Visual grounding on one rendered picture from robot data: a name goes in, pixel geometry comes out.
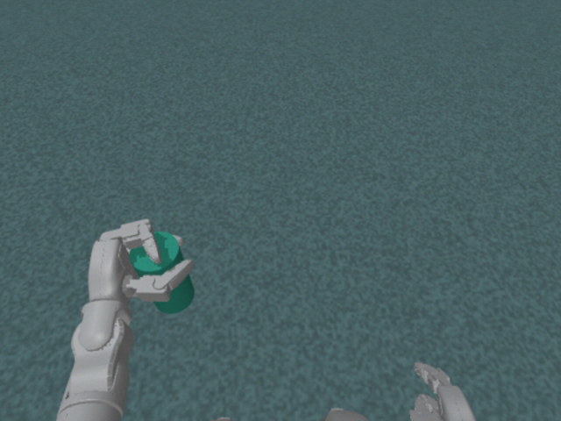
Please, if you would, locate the left robot arm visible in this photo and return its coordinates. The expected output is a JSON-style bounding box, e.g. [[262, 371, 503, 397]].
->
[[56, 299, 134, 421]]

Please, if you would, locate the left robot hand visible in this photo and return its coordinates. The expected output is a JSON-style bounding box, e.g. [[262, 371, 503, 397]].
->
[[89, 219, 194, 306]]

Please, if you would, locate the right robot hand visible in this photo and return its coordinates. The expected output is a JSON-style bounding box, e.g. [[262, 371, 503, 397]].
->
[[409, 362, 476, 421]]

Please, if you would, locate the can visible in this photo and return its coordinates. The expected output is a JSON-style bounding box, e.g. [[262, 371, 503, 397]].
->
[[130, 232, 195, 314]]

